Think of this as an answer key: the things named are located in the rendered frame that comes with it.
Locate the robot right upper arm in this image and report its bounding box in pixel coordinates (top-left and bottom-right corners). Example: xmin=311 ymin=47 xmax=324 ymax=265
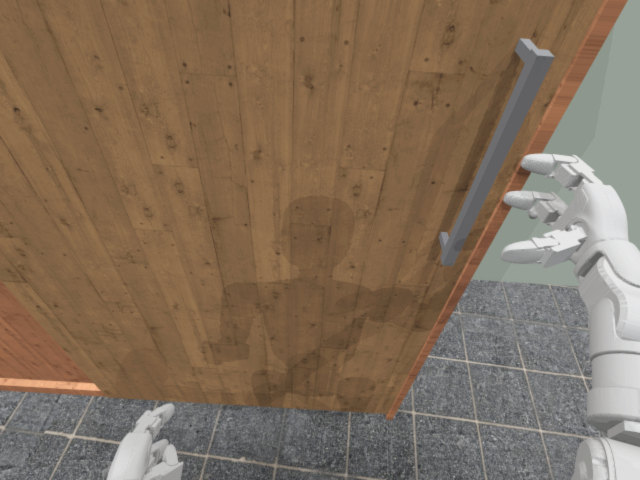
xmin=571 ymin=437 xmax=640 ymax=480

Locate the robot right forearm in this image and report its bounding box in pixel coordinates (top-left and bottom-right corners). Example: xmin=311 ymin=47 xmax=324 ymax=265
xmin=574 ymin=240 xmax=640 ymax=447

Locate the wardrobe door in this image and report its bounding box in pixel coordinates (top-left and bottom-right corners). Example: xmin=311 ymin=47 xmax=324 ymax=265
xmin=0 ymin=281 xmax=93 ymax=383
xmin=0 ymin=0 xmax=604 ymax=414

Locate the handle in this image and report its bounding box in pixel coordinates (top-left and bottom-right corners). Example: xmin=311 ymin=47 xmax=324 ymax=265
xmin=439 ymin=38 xmax=554 ymax=266

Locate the left robot hand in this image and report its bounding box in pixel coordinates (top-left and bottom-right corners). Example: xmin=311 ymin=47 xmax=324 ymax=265
xmin=107 ymin=403 xmax=183 ymax=480

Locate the right robot hand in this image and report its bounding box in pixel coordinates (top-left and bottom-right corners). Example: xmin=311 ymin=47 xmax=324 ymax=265
xmin=500 ymin=154 xmax=629 ymax=268

